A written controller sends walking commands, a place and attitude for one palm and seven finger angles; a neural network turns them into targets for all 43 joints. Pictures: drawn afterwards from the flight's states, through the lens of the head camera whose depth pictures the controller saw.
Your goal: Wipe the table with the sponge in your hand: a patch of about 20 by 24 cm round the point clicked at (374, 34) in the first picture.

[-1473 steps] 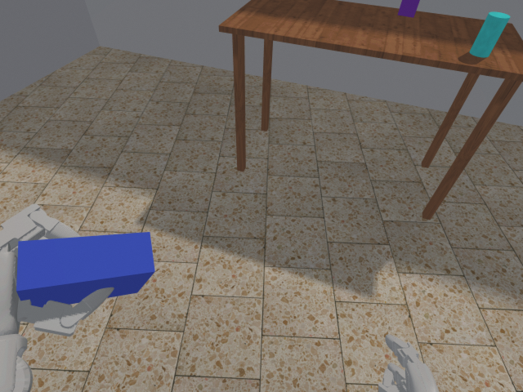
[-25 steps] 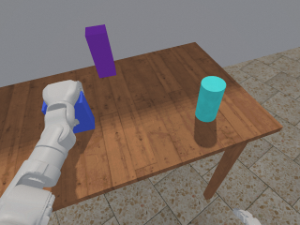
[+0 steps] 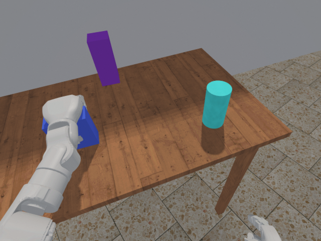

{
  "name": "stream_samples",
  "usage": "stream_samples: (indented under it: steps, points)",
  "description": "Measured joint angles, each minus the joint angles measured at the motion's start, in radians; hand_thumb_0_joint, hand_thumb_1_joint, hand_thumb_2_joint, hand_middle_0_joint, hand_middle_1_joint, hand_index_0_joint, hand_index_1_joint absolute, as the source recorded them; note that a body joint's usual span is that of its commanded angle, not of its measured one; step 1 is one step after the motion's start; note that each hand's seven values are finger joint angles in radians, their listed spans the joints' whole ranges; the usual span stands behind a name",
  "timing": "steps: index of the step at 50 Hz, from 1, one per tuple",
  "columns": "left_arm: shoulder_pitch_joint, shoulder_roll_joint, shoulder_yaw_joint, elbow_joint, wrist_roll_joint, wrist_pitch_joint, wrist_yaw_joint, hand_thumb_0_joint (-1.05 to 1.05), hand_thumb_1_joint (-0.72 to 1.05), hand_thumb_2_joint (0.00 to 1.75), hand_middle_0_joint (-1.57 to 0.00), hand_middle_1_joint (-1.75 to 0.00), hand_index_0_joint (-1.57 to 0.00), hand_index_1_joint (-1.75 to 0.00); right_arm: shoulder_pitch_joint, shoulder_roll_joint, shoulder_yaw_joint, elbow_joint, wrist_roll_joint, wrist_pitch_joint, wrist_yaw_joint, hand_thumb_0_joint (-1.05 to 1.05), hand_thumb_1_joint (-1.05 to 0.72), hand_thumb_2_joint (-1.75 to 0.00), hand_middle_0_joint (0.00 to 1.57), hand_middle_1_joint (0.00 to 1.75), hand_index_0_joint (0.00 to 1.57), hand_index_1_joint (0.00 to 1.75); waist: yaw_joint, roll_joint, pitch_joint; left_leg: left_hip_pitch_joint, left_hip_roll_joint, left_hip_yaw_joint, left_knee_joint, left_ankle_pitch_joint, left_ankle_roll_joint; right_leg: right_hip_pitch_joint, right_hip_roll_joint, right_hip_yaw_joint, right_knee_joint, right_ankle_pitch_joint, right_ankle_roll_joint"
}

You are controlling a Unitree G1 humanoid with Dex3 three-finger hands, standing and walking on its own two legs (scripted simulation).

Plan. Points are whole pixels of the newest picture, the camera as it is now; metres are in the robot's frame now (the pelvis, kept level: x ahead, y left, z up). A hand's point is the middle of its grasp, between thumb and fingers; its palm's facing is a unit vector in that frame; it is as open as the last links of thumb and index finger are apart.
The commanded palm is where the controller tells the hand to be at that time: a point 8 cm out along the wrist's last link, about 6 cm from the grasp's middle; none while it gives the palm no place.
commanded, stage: wipe back along the middle lane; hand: left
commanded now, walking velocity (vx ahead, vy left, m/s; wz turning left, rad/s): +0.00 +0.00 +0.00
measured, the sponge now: (76, 135) +0.38 +0.27 +0.06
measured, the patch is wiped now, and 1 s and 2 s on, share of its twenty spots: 0.35 0.50 0.65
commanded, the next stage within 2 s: slide across to the third lane in 0.88 s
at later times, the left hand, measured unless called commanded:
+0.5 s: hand (72, 138) +0.33 +0.24 +0.11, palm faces +0.13 -0.09 -0.99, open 9.0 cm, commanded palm +0.27 +0.22 +0.13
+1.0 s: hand (76, 156) +0.28 +0.21 +0.11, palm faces +0.17 -0.13 -0.98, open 8.9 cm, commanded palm +0.23 +0.20 +0.13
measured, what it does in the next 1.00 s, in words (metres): stands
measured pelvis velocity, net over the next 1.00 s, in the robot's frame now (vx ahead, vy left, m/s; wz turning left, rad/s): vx -0.01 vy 0.00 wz -0.02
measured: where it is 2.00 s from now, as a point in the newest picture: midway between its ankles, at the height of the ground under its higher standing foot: outside the picture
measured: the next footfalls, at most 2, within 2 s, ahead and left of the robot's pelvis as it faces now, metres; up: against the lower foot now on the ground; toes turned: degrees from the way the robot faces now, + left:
none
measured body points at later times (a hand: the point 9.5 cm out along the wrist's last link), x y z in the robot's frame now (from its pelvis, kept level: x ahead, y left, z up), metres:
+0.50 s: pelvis +0.01 +0.02 +0.00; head +0.00 -0.02 +0.45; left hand +0.32 +0.24 +0.16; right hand +0.25 -0.18 -0.09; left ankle -0.05 +0.12 -0.74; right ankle -0.02 -0.10 -0.74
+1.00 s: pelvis -0.01 +0.00 +0.00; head -0.03 -0.04 +0.44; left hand +0.26 +0.22 +0.16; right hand +0.22 -0.20 -0.09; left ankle -0.05 +0.12 -0.74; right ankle -0.02 -0.10 -0.74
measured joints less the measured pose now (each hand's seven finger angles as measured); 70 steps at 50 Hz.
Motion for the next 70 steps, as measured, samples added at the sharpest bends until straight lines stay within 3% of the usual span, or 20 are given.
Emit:
stream_samples:
  steps: [13,24,50,64,70]
  points:
    - [0.16,-0.038,-0.031,-0.246,-0.006,0.087,0.015,0.02,-0.39,1.12,-0.74,-1.52,-0.77,-1.54,-0.038,0.005,0.004,-0.014,0.002,-0.002,0.03,0.01,-0.91,-0.9,0.2,0.3,0.2,0.3,0.026,0.016,-0.004,0.035,-0.013,0.012,-0.002,-0.017,0.016,0.032,-0.012,0.013,0.0,-0.015,0.018]
    - [0.261,-0.096,-0.102,-0.427,0.026,0.172,0.014,0.04,-0.38,1.11,-0.71,-1.54,-0.77,-1.53,-0.108,0.028,0.018,-0.042,0.002,-0.005,0.066,0.01,-0.91,-0.9,0.2,0.3,0.2,0.3,0.061,0.018,-0.009,0.053,-0.028,0.012,0.01,-0.028,0.027,0.047,-0.027,0.014,0.022,-0.032,0.029]
    - [0.426,-0.102,-0.104,-0.597,0.01,0.2,0.041,0.05,-0.38,1.1,-0.69,-1.53,-0.79,-1.5,-0.105,0.032,0.032,-0.046,-0.002,0.016,0.073,0.01,-0.91,-0.9,0.2,0.3,0.2,0.3,0.059,0.017,0.011,0.068,-0.008,0.029,0.029,-0.014,0.004,0.042,-0.007,0.028,0.066,-0.025,0.004]
    - [0.317,-0.081,-0.149,-0.502,0.017,0.248,-0.026,0.04,-0.4,1.1,-0.73,-1.5,-0.82,-1.47,-0.12,0.013,0.017,-0.019,-0.007,-0.014,0.037,0.01,-0.91,-0.9,0.2,0.3,0.2,0.3,0.065,0.022,0.035,0.077,0.001,0.008,0.01,0.007,-0.014,0.052,0.002,0.007,0.058,-0.016,-0.016]
    - [0.292,-0.085,-0.171,-0.493,0.006,0.23,-0.058,0.02,-0.41,1.1,-0.74,-1.49,-0.83,-1.45,-0.121,0.015,0.014,-0.012,-0.011,-0.032,0.037,0.01,-0.91,-0.9,0.2,0.3,0.2,0.3,0.07,0.031,0.031,0.088,0.002,0.001,0.0,0.011,-0.016,0.064,0.001,0.001,0.051,-0.016,-0.019]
